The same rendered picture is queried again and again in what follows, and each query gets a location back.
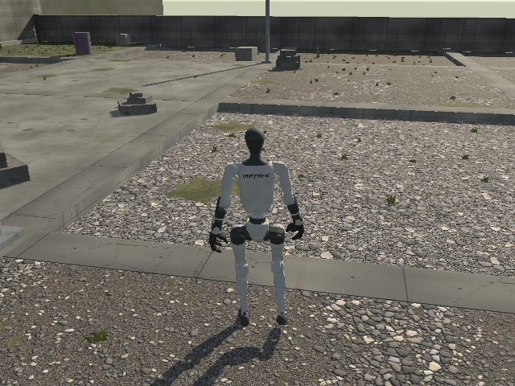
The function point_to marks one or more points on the robot left hand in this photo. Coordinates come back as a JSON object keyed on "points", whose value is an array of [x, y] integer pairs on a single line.
{"points": [[213, 241]]}

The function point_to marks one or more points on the left robot foot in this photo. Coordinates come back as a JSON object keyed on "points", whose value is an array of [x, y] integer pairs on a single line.
{"points": [[244, 318]]}

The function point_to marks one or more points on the left robot upper arm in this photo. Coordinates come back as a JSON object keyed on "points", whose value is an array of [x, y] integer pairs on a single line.
{"points": [[227, 184]]}

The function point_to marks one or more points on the humanoid robot torso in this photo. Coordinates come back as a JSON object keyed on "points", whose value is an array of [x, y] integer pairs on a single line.
{"points": [[256, 186]]}

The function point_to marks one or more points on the right robot upper arm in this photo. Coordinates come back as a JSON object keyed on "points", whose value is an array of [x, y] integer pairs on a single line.
{"points": [[281, 169]]}

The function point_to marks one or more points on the left robot forearm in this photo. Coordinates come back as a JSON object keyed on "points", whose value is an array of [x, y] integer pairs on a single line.
{"points": [[218, 218]]}

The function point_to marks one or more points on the robot right hand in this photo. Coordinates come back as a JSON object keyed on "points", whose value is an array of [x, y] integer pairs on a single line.
{"points": [[293, 228]]}

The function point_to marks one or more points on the right robot forearm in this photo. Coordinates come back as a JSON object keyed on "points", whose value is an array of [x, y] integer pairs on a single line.
{"points": [[295, 212]]}

